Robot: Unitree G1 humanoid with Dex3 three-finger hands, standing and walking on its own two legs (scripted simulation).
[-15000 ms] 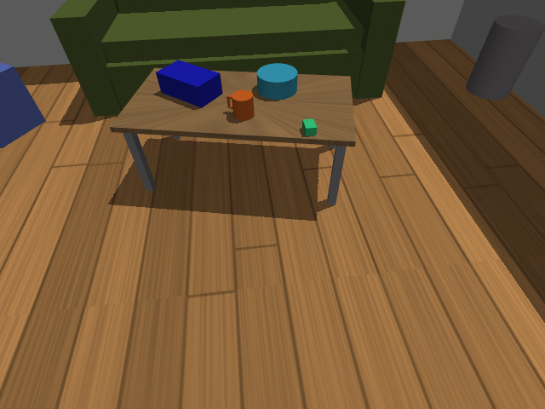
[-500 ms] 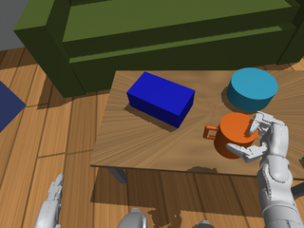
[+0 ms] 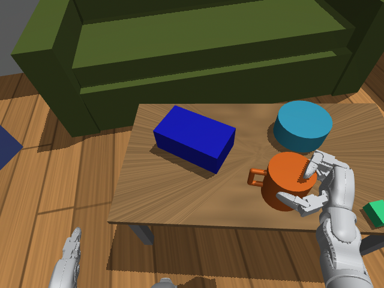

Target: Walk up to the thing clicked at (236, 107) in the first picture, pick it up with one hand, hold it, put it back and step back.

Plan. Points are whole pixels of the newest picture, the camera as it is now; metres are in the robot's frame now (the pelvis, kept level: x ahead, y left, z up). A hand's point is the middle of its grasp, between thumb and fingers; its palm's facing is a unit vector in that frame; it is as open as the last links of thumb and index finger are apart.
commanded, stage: lift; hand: right
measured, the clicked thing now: (278, 181) +0.37 -0.14 -0.01
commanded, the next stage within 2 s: hold in 0.06 s
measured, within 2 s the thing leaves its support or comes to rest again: neither
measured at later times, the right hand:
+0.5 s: hand (305, 180) +0.34 -0.18 +0.05, palm faces +0.22 +0.98 -0.01, open 8.0 cm
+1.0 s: hand (301, 179) +0.34 -0.17 +0.06, palm faces +0.21 +0.98 -0.01, open 8.0 cm
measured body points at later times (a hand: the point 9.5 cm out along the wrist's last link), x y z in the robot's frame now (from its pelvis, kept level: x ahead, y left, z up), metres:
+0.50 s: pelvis +0.00 +0.00 +0.01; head +0.04 -0.01 +0.46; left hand +0.16 +0.26 -0.03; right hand +0.32 -0.23 +0.05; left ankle +0.05 +0.15 -0.68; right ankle -0.01 -0.12 -0.68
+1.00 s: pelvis +0.00 +0.00 +0.02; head +0.03 +0.00 +0.47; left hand +0.15 +0.26 -0.03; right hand +0.32 -0.22 +0.06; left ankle +0.05 +0.15 -0.68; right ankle -0.01 -0.12 -0.68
